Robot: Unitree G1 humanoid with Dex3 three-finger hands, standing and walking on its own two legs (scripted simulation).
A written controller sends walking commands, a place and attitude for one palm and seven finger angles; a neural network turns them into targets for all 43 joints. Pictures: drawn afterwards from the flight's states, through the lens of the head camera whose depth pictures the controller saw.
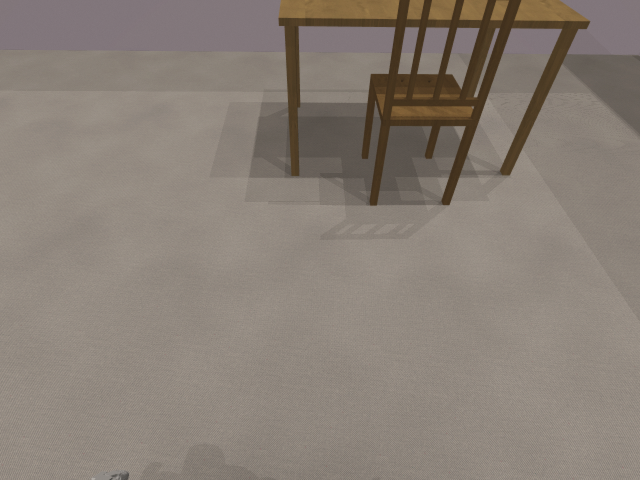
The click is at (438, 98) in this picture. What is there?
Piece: chair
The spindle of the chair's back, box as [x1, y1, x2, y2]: [433, 0, 463, 99]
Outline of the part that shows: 463,0 456,0 433,94 434,99 438,99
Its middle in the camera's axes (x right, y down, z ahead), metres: +0.44 -0.65 +1.36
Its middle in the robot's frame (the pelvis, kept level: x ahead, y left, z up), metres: +1.47 -0.38 -0.06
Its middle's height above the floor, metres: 0.71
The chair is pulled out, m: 0.00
